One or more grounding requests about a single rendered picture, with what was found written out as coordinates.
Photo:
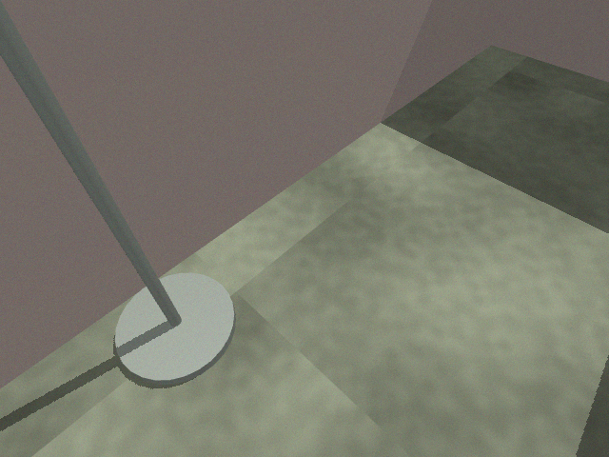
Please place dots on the coat stand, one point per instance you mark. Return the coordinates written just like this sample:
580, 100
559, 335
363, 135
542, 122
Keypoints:
176, 327

